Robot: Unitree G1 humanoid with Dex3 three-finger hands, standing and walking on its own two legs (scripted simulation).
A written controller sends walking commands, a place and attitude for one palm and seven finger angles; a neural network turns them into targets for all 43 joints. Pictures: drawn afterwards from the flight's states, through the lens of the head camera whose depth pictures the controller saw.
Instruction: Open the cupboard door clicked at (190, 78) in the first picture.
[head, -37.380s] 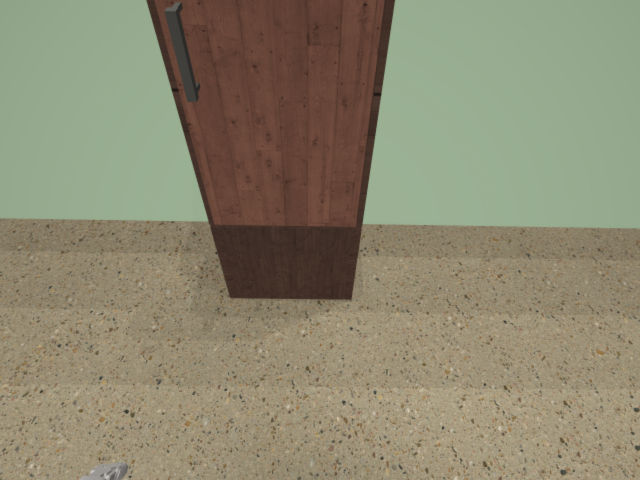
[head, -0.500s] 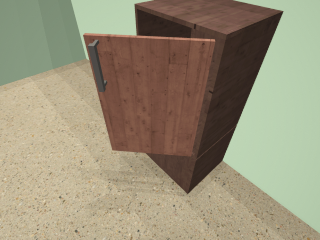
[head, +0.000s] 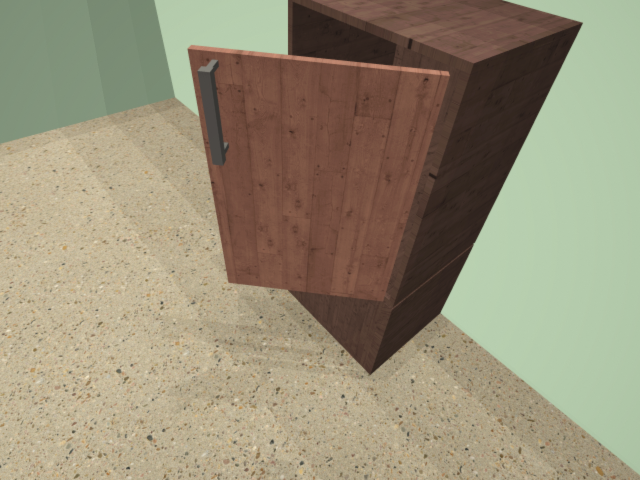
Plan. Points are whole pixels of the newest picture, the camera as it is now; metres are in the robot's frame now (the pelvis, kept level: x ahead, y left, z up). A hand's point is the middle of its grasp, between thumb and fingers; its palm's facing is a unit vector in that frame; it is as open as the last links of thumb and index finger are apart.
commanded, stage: look again from close up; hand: left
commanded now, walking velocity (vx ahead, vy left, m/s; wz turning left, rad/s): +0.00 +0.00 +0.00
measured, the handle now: (216, 114) +0.64 +0.21 +0.15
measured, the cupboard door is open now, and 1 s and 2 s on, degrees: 43 43 43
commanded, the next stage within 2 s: shuffle to correct the standing spot in 0.46 s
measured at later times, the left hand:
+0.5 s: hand out of the picture -0.05 +0.18 -0.18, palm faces +0.04 -0.99 -0.14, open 7.4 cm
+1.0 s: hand out of the picture +0.01 +0.19 -0.19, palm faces +0.03 -0.99 -0.13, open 7.4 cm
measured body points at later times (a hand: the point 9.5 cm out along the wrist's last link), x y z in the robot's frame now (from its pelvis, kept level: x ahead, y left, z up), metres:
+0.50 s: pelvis +0.00 +0.04 +0.00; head -0.01 +0.05 +0.45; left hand -0.05 +0.24 -0.17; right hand +0.00 -0.18 -0.16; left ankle +0.04 +0.09 -0.74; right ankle +0.06 -0.10 -0.74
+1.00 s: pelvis +0.06 +0.04 -0.01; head +0.06 +0.05 +0.44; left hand +0.01 +0.25 -0.17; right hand +0.02 -0.17 -0.16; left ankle +0.04 +0.09 -0.74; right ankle +0.06 -0.09 -0.74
